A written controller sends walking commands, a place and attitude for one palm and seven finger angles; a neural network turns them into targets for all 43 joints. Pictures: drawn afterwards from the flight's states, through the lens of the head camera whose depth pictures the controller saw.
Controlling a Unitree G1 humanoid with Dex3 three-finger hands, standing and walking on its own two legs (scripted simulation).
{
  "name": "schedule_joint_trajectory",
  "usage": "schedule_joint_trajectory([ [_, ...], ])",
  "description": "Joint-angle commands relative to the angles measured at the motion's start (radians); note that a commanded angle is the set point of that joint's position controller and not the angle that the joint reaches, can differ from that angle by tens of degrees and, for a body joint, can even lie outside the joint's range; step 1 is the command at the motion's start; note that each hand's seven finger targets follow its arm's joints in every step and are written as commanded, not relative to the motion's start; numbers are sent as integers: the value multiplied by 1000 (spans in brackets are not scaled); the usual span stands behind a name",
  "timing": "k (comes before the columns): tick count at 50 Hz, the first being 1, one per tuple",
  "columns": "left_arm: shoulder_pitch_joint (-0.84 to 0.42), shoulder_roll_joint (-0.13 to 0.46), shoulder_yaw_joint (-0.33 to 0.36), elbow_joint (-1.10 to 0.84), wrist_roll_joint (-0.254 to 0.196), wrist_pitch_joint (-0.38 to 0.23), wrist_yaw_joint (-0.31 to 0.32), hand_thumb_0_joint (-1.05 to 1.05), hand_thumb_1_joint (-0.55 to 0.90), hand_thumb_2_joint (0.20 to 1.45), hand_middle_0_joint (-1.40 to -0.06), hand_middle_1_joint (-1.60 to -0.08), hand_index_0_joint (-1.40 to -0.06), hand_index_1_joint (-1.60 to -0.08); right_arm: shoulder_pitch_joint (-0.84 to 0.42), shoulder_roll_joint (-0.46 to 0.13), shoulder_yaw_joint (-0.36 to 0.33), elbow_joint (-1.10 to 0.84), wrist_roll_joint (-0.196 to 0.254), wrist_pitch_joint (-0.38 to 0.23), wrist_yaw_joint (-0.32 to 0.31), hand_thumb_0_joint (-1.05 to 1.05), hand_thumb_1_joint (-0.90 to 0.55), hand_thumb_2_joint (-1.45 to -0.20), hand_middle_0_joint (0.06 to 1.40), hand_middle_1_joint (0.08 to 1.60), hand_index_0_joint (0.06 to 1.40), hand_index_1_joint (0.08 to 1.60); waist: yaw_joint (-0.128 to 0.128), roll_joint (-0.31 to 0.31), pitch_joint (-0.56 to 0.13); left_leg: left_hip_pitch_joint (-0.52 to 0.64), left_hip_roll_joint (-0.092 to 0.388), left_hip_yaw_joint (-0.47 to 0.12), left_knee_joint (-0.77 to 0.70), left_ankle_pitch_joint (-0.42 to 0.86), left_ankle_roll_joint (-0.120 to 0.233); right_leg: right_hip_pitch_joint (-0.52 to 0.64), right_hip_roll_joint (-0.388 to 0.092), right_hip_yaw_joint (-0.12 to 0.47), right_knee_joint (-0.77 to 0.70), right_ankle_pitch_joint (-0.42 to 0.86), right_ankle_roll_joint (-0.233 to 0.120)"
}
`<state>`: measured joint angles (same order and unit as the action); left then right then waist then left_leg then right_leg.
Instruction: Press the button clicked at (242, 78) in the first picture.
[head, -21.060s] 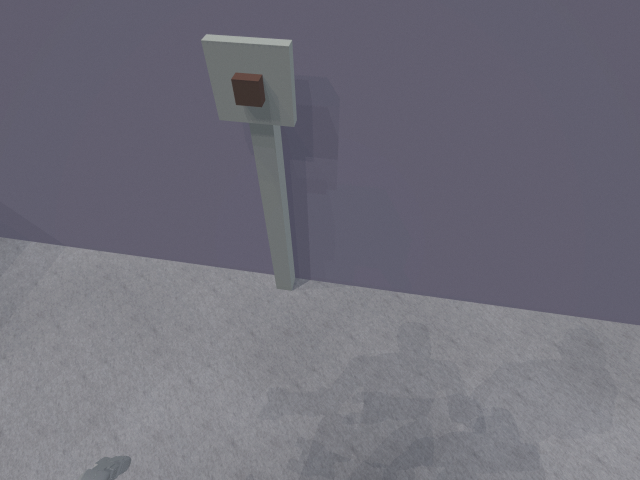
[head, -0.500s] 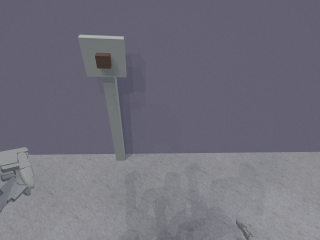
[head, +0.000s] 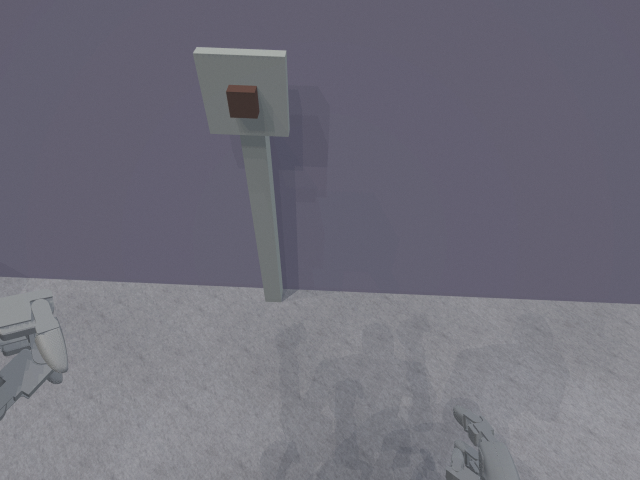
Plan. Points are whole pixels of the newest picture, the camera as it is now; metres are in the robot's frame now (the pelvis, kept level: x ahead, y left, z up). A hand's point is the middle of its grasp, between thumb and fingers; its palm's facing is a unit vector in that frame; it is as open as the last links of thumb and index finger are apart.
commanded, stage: stop stepping back and stand still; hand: left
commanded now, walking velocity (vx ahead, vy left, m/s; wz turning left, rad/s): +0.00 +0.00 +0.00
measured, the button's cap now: (243, 101) +0.80 +0.20 +0.07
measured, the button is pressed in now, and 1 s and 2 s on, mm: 0 0 0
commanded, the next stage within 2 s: let the arm hang, fingers relaxed in 0.38 s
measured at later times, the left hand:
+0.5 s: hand (49, 349) +0.20 +0.26 +0.15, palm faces +0.32 -0.83 -0.47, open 3.1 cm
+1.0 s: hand out of the picture -0.08 +0.22 -0.17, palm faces +0.04 -0.97 -0.23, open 4.9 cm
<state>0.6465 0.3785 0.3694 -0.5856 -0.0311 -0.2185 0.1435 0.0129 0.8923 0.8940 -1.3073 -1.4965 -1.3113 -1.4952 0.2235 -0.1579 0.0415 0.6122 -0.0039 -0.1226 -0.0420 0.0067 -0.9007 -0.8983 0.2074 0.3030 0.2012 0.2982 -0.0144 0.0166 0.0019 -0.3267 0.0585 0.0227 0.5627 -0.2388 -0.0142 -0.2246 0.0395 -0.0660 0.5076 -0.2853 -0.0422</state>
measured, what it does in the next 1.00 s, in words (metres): stands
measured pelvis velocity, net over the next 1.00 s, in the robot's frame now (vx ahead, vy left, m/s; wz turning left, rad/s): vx -0.02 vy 0.03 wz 0.02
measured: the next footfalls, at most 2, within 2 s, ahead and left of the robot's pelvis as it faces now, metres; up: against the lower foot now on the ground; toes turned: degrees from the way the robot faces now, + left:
none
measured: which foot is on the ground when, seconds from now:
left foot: down 0.00-1.00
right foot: down 0.00-1.00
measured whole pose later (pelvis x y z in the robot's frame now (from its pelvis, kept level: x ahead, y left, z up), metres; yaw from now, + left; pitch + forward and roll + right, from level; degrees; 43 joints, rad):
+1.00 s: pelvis -0.02 +0.03 +0.01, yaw +1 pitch -1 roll -1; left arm 0.37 0.21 0.01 1.12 0.02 0.03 0.02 0.01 0.91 0.89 -0.64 -0.80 -0.64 -0.80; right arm 0.34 -0.17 0.00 1.09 -0.02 0.04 -0.02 0.00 -0.91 -0.90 0.20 0.30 0.20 0.30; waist 0.01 0.01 0.07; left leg -0.29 0.00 0.02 0.47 -0.16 0.03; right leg -0.19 -0.01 -0.07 0.44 -0.23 0.00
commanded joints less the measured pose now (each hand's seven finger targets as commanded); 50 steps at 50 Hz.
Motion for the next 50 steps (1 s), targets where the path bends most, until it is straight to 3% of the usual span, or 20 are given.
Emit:
schedule_joint_trajectory([
  [1,-15,138,106,-129,-16,-28,27,0,900,900,-1300,-1500,-1300,-1500,-80,-139,-68,-140,6,-23,-17,0,-900,-900,200,300,200,300,-6,-107,-90,51,-20,-19,-12,47,20,35,-201,227,-180,297,-32],
  [3,-38,144,100,-154,-14,-28,26,0,900,900,-1300,-1500,-1300,-1500,-96,-146,-67,-148,3,-21,-30,0,-900,-900,200,300,200,300,2,-37,-97,122,3,-27,-87,174,31,38,-144,151,-134,334,10],
  [6,-77,149,88,-178,-7,-32,25,0,900,900,-1300,-1500,-1300,-1500,-106,-152,-65,-156,4,-23,-40,0,-900,-900,200,300,200,300,13,32,-97,163,36,-58,-141,289,44,36,-79,97,-112,283,46],
  [16,28,148,105,-155,-17,-34,24,0,900,900,-1300,-1500,-1300,-1500,-100,-159,-77,-176,9,-13,-32,0,-900,-900,200,300,200,300,14,38,-127,129,16,-43,-135,308,29,103,-80,88,-134,348,40],
  [23,10,142,90,-152,-22,-33,23,0,900,900,-1300,-1500,-1300,-1500,-103,-162,-73,-180,7,-8,-37,0,-900,-900,200,300,200,300,11,39,-99,121,17,-48,-164,239,29,77,-73,84,-162,277,46],
  [24,-161,43,-277,666,74,113,-111,0,900,900,-1300,-1500,-1300,-1500,-170,-355,-125,64,14,-54,62,0,-900,-900,200,300,200,300,-18,46,0,31,47,-54,-17,333,34,-52,-160,31,-14,343,17],
  [25,-159,40,-253,696,59,182,-132,0,900,900,-1263,-1460,-1263,-1460,-87,-305,-127,60,16,10,59,0,-900,-900,200,300,200,300,-4,51,-84,104,54,-48,-21,326,29,-73,-154,110,-41,289,7],
  [26,-187,14,-263,729,63,193,-138,0,900,900,-1227,-1420,-1227,-1420,-51,-281,-115,61,4,32,57,0,-900,-900,200,300,200,300,-3,20,-96,70,64,-75,-24,265,48,-73,-139,81,-17,191,5],
  [27,-227,13,-274,780,68,194,-142,0,900,900,-1190,-1380,-1190,-1380,-53,-277,-108,58,-3,47,55,0,-900,-900,200,300,200,300,2,-61,-94,49,69,-100,-40,267,63,-63,-117,73,2,158,3],
  [29,-285,23,-284,896,67,199,-144,0,900,900,-1117,-1300,-1117,-1300,-72,-283,-92,70,-15,66,49,0,-900,-900,200,300,200,300,12,-165,-75,8,65,-137,-57,215,82,-30,-120,83,-13,114,0],
  [31,-340,32,-294,1035,66,205,-142,0,900,900,-1043,-1220,-1043,-1220,-75,-277,-87,103,-21,85,45,0,-900,-900,200,300,200,300,10,-196,-63,39,41,-125,-56,203,73,-36,-146,115,-42,128,-15],
  [34,-362,-8,-327,1233,57,227,-130,0,900,900,-933,-1100,-933,-1100,-58,-218,-62,173,-28,116,43,0,-900,-900,200,300,200,300,14,-31,-28,27,36,-126,-127,129,62,-15,-133,117,-62,37,-3],
  [37,-353,-6,-336,1386,52,225,-127,0,900,900,-823,-980,-823,-980,-36,-201,-55,242,-23,125,37,0,-900,-900,200,300,200,300,19,45,-11,22,31,-124,-164,53,54,18,-130,116,-106,1,-4],
  [41,-313,-57,-327,1527,50,222,-124,0,900,900,-677,-820,-677,-820,20,-151,-61,323,-26,133,24,0,-900,-900,200,300,200,300,18,164,1,18,29,-126,-214,-102,52,25,-125,112,-147,-43,-18],
  [42,-309,-53,-329,1549,49,222,-124,0,900,900,-640,-780,-640,-780,35,-155,-64,335,-23,136,21,0,-900,-900,200,300,200,300,18,127,11,22,36,-136,-218,-107,55,23,-120,101,-153,-39,-17],
  [50,-264,-93,-344,1682,46,219,-118,0,900,900,-347,-460,-347,-460,143,-127,-71,438,-17,135,11,0,-900,-900,200,300,200,300,12,0,62,31,48,-143,-263,-144,64,-4,-120,90,-169,-59,-12],
])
